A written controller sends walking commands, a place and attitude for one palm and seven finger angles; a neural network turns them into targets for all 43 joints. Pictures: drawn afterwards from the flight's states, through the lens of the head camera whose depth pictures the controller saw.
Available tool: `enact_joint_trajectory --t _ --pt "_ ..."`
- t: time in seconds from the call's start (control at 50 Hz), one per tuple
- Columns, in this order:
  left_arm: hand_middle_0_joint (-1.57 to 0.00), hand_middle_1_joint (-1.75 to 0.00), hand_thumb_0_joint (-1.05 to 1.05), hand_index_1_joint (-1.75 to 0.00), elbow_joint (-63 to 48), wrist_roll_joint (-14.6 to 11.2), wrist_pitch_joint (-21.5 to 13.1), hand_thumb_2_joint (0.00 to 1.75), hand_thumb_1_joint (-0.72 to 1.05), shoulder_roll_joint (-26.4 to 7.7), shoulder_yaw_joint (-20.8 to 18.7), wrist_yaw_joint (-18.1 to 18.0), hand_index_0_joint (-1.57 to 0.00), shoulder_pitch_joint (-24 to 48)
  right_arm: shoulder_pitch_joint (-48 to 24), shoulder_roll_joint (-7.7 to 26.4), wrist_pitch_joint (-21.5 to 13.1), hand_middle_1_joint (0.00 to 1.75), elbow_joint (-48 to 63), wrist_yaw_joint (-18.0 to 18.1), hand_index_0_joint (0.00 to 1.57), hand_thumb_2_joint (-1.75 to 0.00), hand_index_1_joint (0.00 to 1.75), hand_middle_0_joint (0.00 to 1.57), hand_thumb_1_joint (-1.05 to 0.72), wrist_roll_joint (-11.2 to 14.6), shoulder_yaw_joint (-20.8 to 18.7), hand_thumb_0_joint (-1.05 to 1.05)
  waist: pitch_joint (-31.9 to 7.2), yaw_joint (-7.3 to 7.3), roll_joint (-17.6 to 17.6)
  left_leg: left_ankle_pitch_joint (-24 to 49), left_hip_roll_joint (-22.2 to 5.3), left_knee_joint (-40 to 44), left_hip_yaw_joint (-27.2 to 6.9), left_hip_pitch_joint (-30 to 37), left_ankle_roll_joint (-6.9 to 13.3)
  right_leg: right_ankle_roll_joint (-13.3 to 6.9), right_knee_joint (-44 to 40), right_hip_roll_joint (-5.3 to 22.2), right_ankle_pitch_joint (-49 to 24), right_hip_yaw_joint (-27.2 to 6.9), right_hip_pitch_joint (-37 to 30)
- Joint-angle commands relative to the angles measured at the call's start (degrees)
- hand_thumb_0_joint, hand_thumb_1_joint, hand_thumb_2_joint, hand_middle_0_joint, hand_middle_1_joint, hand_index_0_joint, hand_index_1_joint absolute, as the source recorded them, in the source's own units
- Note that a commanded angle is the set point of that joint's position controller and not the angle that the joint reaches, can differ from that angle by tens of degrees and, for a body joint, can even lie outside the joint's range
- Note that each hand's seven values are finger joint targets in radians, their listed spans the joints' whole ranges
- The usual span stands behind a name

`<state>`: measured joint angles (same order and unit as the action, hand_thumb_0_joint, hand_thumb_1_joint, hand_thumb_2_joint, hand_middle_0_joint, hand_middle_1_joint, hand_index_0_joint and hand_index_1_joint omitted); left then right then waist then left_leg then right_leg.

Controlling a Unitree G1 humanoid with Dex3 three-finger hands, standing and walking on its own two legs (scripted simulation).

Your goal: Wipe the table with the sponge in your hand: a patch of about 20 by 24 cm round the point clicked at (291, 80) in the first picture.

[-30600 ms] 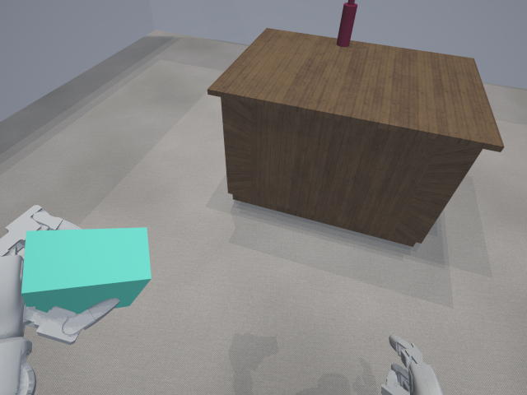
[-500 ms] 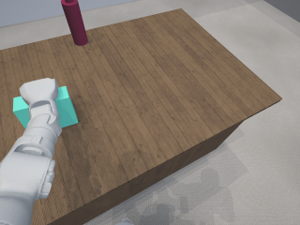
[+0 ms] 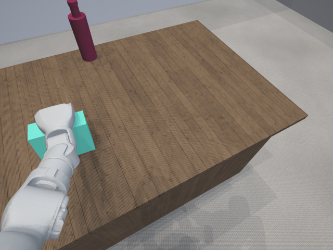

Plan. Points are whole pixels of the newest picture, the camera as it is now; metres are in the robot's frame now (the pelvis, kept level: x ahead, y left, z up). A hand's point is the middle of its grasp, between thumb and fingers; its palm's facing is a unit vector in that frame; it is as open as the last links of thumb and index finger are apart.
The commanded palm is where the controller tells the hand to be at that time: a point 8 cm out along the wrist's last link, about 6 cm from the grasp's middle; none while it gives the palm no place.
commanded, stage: wipe back along the middle lane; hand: left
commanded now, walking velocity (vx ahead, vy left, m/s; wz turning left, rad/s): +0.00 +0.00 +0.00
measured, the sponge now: (66, 141) +0.41 +0.29 -0.04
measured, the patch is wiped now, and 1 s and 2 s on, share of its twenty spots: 0.50 0.70 0.75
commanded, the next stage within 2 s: slide across to the third lane in 1.50 s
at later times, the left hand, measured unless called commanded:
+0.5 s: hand (68, 143) +0.38 +0.26 +0.00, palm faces -0.08 +0.00 -1.00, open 10.2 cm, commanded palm +0.34 +0.23 +0.03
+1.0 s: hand (74, 160) +0.33 +0.24 +0.00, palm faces -0.06 -0.03 -1.00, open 10.2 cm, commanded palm +0.29 +0.21 +0.03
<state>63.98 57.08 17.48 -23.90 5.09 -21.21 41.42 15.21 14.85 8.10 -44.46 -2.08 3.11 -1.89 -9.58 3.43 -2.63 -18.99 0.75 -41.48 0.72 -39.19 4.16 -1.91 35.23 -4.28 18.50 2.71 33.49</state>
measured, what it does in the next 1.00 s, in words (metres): stands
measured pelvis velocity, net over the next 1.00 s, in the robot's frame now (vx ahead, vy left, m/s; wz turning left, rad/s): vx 0.00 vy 0.00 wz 0.02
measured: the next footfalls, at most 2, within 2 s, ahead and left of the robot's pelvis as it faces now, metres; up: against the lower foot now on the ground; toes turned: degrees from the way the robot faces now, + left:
none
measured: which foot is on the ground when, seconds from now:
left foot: down 0.00-1.00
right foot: down 0.00-1.00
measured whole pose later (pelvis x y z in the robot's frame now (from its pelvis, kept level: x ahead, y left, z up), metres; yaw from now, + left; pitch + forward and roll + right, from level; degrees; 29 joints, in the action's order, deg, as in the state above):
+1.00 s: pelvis +0.00 +0.00 +0.01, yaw +1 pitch +9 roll -2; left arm 42.5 55.6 29.6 -12.6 15.6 -22.2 22.8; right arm 6.4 13.6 11.8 -39.4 -1.5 4.6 -0.4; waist -9.7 -1.8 -2.7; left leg -18.1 2.0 -38.3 0.9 -29.7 4.1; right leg -2.0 34.3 -3.1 18.9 2.5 24.9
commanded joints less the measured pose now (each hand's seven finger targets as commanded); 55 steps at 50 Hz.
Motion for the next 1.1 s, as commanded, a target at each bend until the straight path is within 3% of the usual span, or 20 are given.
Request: enact_joint_trajectory --t 0.0,0.1,0.16,0.2,0.26,0.3,0.34,0.42,0.44,0.48,0.52,0.58,0.66,0.74,0.8,0.82,0.86,0.94,1.06,1.08 --pt "-1.20 -1.60 0.00 -1.60 -4.5 0.2 0.0 1.30 0.10 -3.5 1.3 0.4 -1.20 11.3 0.5 8.7 -1.1 0.30 5.6 0.4 0.20 -0.90 0.30 0.20 -0.90 0.1 -2.6 0.00 -16.4 0.31 0.4 21.5 -1.9 3.4 -4.3 17.0 -1.9 -1.6 -2.4 1.1 -20.1 -1.5 -5.3" --pt "-1.20 -1.60 0.00 -1.60 -3.4 -0.3 1.3 1.30 0.10 -1.9 1.8 -0.2 -1.20 9.0 -1.0 8.5 -0.7 0.30 6.2 0.6 0.20 -0.90 0.30 0.20 -0.90 0.3 -2.3 0.00 -13.6 0.14 3.7 18.3 -1.6 4.1 -4.0 14.8 -1.6 -1.5 -3.0 1.2 -18.7 -1.5 -5.5" --pt "-1.20 -1.60 0.00 -1.60 -3.4 -0.3 2.2 1.30 0.10 -1.5 2.3 -0.4 -1.20 8.8 -2.1 8.3 -0.5 0.30 6.7 0.8 0.20 -0.90 0.30 0.20 -0.90 0.6 -2.0 0.00 -13.1 -0.02 3.9 16.3 -1.5 4.7 -3.9 14.2 -1.7 -1.5 -3.3 1.4 -17.1 -1.6 -5.6" --pt "-1.20 -1.60 0.00 -1.60 -4.4 -0.5 2.2 1.30 0.10 -1.9 1.4 -0.6 -1.20 7.4 -2.3 8.2 -0.5 0.30 6.9 0.9 0.20 -0.90 0.30 0.20 -0.90 0.5 -2.2 0.00 -14.2 -0.88 2.3 18.0 -1.5 4.6 -4.1 15.7 -1.9 -1.7 -2.9 1.4 -17.6 -1.4 -5.9" --pt "-1.20 -1.60 0.00 -1.60 -5.3 -0.5 3.0 1.30 0.10 2.1 4.4 -0.4 -1.20 6.4 -3.5 7.7 -0.2 0.30 7.6 0.8 0.20 -0.90 0.30 0.20 -0.90 0.6 -2.1 0.00 -13.5 -0.40 2.8 17.6 -1.6 4.7 -4.0 16.4 -2.0 -1.7 -3.3 1.3 -16.9 -1.4 -4.9" --pt "-1.20 -1.60 0.00 -1.60 -6.2 -0.8 3.2 1.30 0.10 2.0 3.7 -0.5 -1.20 5.2 -3.7 7.7 -0.1 0.30 7.9 0.7 0.20 -0.90 0.30 0.20 -0.90 0.5 -2.2 0.00 -13.8 -1.22 2.5 18.6 -1.7 4.8 -4.7 17.5 -2.3 -1.9 -3.0 1.1 -16.1 -0.9 -4.9" --pt "-1.20 -1.60 0.00 -1.60 -7.6 -0.8 3.8 1.30 0.10 4.8 5.7 -0.5 -1.20 3.6 -4.6 7.2 0.1 0.30 8.3 0.5 0.20 -0.90 0.30 0.20 -0.90 0.5 -2.2 0.00 -14.2 -1.38 1.7 19.8 -1.9 4.8 -4.8 18.8 -2.6 -2.1 -3.0 1.0 -16.2 -0.7 -4.2" --pt "-1.20 -1.60 0.00 -1.60 -9.5 -1.6 5.1 1.30 0.10 7.3 7.4 -0.6 -1.20 3.1 -6.0 7.0 0.5 0.30 8.7 0.5 0.20 -0.90 0.30 0.20 -0.90 0.6 -2.2 0.00 -12.9 -1.11 2.8 19.5 -2.1 5.3 -5.1 19.6 -2.7 -2.1 -3.3 0.9 -15.3 -0.3 -4.0" --pt "-1.20 -1.60 0.00 -1.60 -9.5 -1.6 5.5 1.30 0.10 7.0 6.7 -0.7 -1.20 1.4 -6.1 7.0 0.7 0.30 8.7 0.4 0.20 -0.90 0.30 0.20 -0.90 0.7 -2.3 0.00 -13.0 -1.80 3.5 19.8 -2.1 5.4 -5.3 19.6 -2.8 -2.3 -3.3 0.9 -15.5 -0.3 -4.5" --pt "-1.20 -1.60 0.00 -1.60 -11.7 -2.6 5.9 1.30 0.10 9.4 7.9 -0.4 -1.20 1.0 -7.6 6.6 0.7 0.30 9.4 0.3 0.20 -0.90 0.30 0.20 -0.90 0.9 -2.2 0.00 -13.4 -1.90 3.8 20.8 -2.2 5.7 -5.3 20.0 -2.9 -2.3 -3.1 1.0 -16.3 -0.2 -5.3" --pt "-1.20 -1.60 0.00 -1.60 -11.8 -2.4 6.9 1.30 0.10 7.9 7.2 -0.5 -1.20 -1.7 -7.7 7.0 1.0 0.30 9.4 0.4 0.20 -0.90 0.30 0.20 -0.90 0.7 -2.1 0.00 -12.7 -2.46 4.4 20.5 -1.8 5.7 -5.1 19.8 -2.9 -2.4 -3.3 1.0 -16.7 -0.3 -6.2" --pt "-1.20 -1.60 0.00 -1.60 -14.0 -3.0 7.8 1.30 0.10 9.3 7.9 -0.4 -1.20 -0.6 -9.5 6.6 1.1 0.30 9.9 0.6 0.20 -0.90 0.30 0.20 -0.90 1.1 -1.8 0.00 -11.5 -2.34 4.4 19.1 -1.8 6.6 -5.3 19.6 -2.9 -2.4 -3.7 1.1 -15.9 -0.4 -6.6" --pt "-1.20 -1.60 0.00 -1.60 -15.1 -2.4 9.2 1.30 0.10 7.9 7.4 0.0 -1.20 -5.6 -10.0 6.8 1.6 0.30 10.4 0.8 0.20 -0.90 0.30 0.20 -0.90 0.9 -1.6 0.00 -11.8 -3.25 5.0 19.6 -1.3 6.4 -4.5 19.4 -2.8 -2.5 -3.8 1.3 -18.4 -0.8 -8.8" --pt "-1.20 -1.60 0.00 -1.60 -18.7 -2.5 10.1 1.30 0.10 11.6 10.3 0.5 -1.20 -9.8 -11.4 6.4 1.6 0.30 11.6 0.3 0.20 -0.90 0.30 0.20 -0.90 1.1 -1.6 0.00 -11.3 -3.75 4.9 20.8 -1.5 6.4 -5.0 20.6 -2.9 -2.7 -3.6 1.1 -18.0 -0.4 -8.5" --pt "-1.20 -1.60 0.00 -1.60 -21.5 -3.0 10.8 1.30 0.10 12.0 11.0 0.7 -1.20 -9.9 -12.7 6.4 1.7 0.30 12.2 0.3 0.20 -0.90 0.30 0.20 -0.90 1.3 -1.5 0.00 -10.5 -3.88 3.8 20.0 -1.3 6.8 -4.9 20.9 -2.9 -2.8 -3.6 1.1 -17.4 -0.5 -8.8" --pt "-1.20 -1.60 0.00 -1.60 -21.3 -2.9 11.1 1.30 0.10 10.1 9.2 0.5 -1.20 -10.7 -12.7 6.5 1.8 0.30 12.1 0.3 0.20 -0.90 0.30 0.20 -0.90 1.3 -1.4 0.00 -10.5 -4.26 4.6 19.6 -1.2 6.7 -5.1 20.6 -2.9 -2.9 -3.7 1.1 -17.5 -0.5 -9.2" --pt "-1.20 -1.60 0.00 -1.60 -21.5 -2.9 11.9 1.30 0.10 10.8 10.2 0.9 -1.20 -11.1 -13.6 6.4 1.9 0.30 12.3 0.6 0.20 -0.90 0.30 0.20 -0.90 1.5 -1.0 0.00 -8.5 -3.92 6.0 17.3 -0.9 7.3 -4.6 19.4 -2.8 -2.8 -4.3 1.3 -17.1 -0.9 -9.6" --pt "-1.20 -1.60 0.00 -1.60 -23.8 -2.6 12.5 1.30 0.10 9.9 9.9 1.4 -1.20 -13.0 -14.5 6.4 1.8 0.30 12.9 1.0 0.20 -0.90 0.30 0.20 -0.90 1.5 -0.8 0.00 -9.4 -4.62 5.3 17.4 -0.4 7.4 -4.5 19.7 -2.7 -2.9 -4.2 1.3 -18.0 -1.5 -11.2" --pt "-1.20 -1.60 0.00 -1.60 -26.0 -2.0 12.3 1.30 0.10 13.0 13.3 2.2 -1.20 -13.5 -15.6 6.1 1.6 0.30 13.6 0.9 0.20 -0.90 0.30 0.20 -0.90 1.6 -0.8 0.00 -8.0 -4.25 5.2 15.8 -0.5 7.3 -4.5 20.4 -2.4 -3.1 -4.3 1.3 -15.9 -1.5 -9.6" --pt "-1.20 -1.60 0.00 -1.60 -26.9 -2.0 12.2 1.30 0.10 11.0 11.3 2.1 -1.20 -14.6 -15.9 6.3 1.5 0.30 13.7 0.9 0.20 -0.90 0.30 0.20 -0.90 1.6 -0.9 0.00 -9.0 -5.17 4.7 16.4 -0.3 7.4 -4.9 20.4 -2.7 -3.3 -4.1 1.1 -16.4 -1.9 -10.5"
